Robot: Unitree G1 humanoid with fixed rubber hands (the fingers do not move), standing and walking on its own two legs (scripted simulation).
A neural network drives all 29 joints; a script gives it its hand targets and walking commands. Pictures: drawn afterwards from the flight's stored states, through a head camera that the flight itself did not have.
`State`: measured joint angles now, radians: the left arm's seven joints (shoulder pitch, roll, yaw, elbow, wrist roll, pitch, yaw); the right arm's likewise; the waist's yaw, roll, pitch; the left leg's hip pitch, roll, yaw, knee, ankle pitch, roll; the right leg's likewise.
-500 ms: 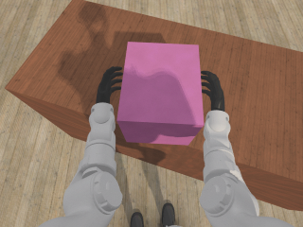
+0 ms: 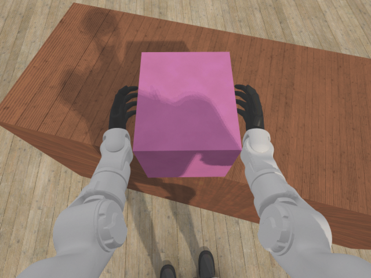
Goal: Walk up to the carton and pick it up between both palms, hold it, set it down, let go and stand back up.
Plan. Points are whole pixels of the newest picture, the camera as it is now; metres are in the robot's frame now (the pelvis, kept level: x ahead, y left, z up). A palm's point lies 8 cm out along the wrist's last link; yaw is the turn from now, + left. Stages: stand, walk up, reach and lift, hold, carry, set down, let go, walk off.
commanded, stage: set down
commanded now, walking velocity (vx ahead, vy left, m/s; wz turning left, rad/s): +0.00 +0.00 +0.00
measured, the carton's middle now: (186, 118) +0.47 -0.02 -0.04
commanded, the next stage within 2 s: none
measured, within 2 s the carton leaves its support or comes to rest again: neither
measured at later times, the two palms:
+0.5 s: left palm (95, 109) +0.46 +0.16 +0.05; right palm (267, 104) +0.44 -0.18 +0.05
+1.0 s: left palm (71, 85) +0.46 +0.18 +0.13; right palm (297, 83) +0.44 -0.21 +0.12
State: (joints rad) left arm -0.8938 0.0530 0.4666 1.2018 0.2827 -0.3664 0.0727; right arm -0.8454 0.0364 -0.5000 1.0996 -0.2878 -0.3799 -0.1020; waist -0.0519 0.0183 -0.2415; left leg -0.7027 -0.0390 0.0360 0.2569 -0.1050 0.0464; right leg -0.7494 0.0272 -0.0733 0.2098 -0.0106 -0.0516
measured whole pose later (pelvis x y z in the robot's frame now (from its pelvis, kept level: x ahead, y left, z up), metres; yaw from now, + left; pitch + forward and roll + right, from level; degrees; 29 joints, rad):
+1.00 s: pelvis -0.02 +0.00 +0.00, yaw +0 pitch +24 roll +0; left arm -1.14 0.31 0.01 1.47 -0.25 -0.27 0.02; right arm -1.11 -0.27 -0.01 1.35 0.24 -0.15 -0.06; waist -0.06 0.03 -0.30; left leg -0.66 -0.04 0.03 0.37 -0.15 0.04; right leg -0.69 0.03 -0.07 0.30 -0.04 -0.05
